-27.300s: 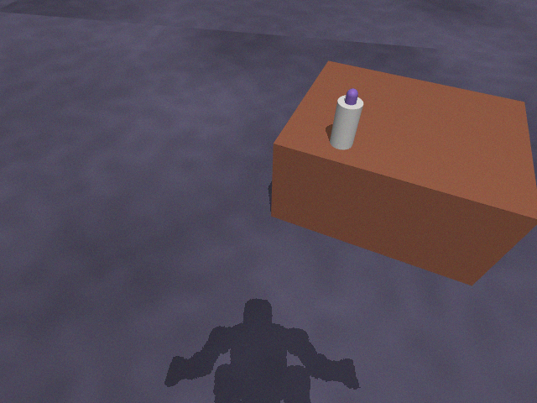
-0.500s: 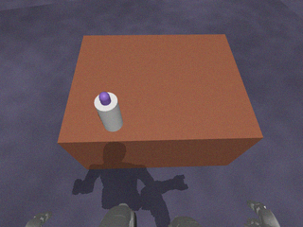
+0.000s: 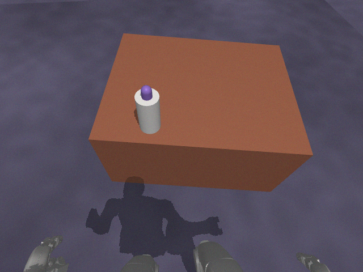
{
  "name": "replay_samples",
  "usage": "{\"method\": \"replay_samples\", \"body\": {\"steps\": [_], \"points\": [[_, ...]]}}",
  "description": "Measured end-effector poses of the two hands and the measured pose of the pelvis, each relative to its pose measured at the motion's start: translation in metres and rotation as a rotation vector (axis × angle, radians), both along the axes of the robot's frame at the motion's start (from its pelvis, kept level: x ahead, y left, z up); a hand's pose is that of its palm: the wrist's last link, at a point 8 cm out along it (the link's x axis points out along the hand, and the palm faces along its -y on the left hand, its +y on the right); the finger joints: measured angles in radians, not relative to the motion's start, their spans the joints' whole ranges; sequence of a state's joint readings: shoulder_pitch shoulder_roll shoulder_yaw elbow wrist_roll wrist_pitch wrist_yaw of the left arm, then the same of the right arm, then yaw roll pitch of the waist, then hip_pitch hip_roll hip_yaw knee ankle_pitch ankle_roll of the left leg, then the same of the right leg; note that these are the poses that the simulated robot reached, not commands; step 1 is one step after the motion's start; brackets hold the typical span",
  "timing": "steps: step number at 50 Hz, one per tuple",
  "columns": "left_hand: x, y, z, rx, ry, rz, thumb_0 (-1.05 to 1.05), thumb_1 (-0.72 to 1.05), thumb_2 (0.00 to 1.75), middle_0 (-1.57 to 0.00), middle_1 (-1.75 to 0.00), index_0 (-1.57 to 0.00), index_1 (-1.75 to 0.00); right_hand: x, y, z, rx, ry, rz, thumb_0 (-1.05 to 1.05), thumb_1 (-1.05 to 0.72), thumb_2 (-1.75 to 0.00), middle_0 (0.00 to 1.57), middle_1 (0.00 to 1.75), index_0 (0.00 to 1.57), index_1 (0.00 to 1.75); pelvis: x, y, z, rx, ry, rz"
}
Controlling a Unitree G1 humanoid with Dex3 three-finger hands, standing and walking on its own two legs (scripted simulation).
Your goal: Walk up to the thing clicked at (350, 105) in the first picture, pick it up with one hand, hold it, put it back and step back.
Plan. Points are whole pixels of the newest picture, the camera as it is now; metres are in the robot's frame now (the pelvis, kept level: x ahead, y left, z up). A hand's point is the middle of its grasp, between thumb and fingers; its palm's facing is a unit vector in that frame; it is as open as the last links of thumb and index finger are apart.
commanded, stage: step back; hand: left
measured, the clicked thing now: (148, 108) +0.66 +0.14 -0.20
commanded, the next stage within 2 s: none
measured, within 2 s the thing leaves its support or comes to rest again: neither
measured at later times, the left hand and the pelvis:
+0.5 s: hand out of the picture -0.06 +0.24 -0.13, palm faces -0.03 -0.89 -0.46, open 7.4 cm; pelvis -0.15 -0.03 +0.00, yaw -1 degrees
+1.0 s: hand out of the picture -0.25 +0.21 -0.13, palm faces -0.05 -0.90 -0.43, open 7.4 cm; pelvis -0.33 -0.06 +0.00, yaw -3 degrees
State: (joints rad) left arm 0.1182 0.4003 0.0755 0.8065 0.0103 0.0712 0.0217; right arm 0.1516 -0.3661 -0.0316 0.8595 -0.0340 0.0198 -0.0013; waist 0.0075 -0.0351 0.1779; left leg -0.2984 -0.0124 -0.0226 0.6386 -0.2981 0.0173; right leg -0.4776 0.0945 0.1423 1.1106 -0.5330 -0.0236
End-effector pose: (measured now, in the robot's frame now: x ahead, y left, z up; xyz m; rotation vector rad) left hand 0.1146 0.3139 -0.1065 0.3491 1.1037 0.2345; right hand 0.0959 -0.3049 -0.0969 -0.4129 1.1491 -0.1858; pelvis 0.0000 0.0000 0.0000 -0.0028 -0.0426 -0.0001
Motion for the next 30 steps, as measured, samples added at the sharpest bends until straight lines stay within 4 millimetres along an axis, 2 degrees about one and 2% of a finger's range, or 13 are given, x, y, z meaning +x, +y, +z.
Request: {"method": "replay_samples", "body": {"steps": [7, 13, 18, 21, 25, 30], "points": [[-0.063, -0.008, -0.004, -0.003, 0.082, -0.019, 0.01, 0.91, 0.90, -0.20, -0.30, -0.20, -0.30, -0.027, -0.011, 0.011, -0.013, -0.074, -0.015, 0.01, -0.90, -0.90, 0.21, 0.30, 0.20, 0.30, -0.041, -0.009, 0.002, -0.012, 0.009, -0.053], [-0.117, -0.027, -0.007, 0.028, 0.119, -0.036, 0.01, 0.91, 0.90, -0.20, -0.30, -0.20, -0.30, -0.061, -0.041, -0.009, 0.004, -0.114, -0.035, 0.01, -0.90, -0.90, 0.21, 0.30, 0.20, 0.30, -0.085, -0.028, -0.012, -0.024, -0.004, -0.076], [-0.161, -0.040, 0.011, 0.036, 0.129, -0.023, 0.01, 0.91, 0.90, -0.20, -0.30, -0.21, -0.30, -0.104, -0.051, -0.014, 0.026, -0.062, -0.078, 0.01, -0.90, -0.90, 0.21, 0.30, 0.20, 0.30, -0.112, -0.035, -0.002, 0.026, 0.000, -0.069], [-0.173, -0.040, 0.019, 0.057, 0.116, -0.023, 0.01, 0.91, 0.90, -0.20, -0.30, -0.21, -0.30, -0.131, -0.051, -0.015, 0.030, -0.032, -0.073, 0.01, -0.90, -0.90, 0.21, 0.30, 0.20, 0.30, -0.128, -0.035, 0.003, 0.038, 0.009, -0.054], [-0.177, -0.032, 0.023, 0.083, 0.046, -0.030, 0.01, 0.90, 0.90, -0.20, -0.30, -0.21, -0.30, -0.168, -0.047, -0.020, 0.023, 0.034, -0.051, 0.01, -0.90, -0.90, 0.21, 0.30, 0.20, 0.30, -0.153, -0.034, 0.001, 0.034, 0.014, -0.019], [-0.184, -0.019, 0.011, 0.071, -0.038, -0.024, 0.01, 0.90, 0.90, -0.20, -0.30, -0.21, -0.30, -0.207, -0.035, -0.026, 0.008, 0.072, -0.020, 0.01, -0.90, -0.90, 0.21, 0.30, 0.20, 0.30, -0.190, -0.027, -0.011, 0.047, -0.002, 0.021]]}}
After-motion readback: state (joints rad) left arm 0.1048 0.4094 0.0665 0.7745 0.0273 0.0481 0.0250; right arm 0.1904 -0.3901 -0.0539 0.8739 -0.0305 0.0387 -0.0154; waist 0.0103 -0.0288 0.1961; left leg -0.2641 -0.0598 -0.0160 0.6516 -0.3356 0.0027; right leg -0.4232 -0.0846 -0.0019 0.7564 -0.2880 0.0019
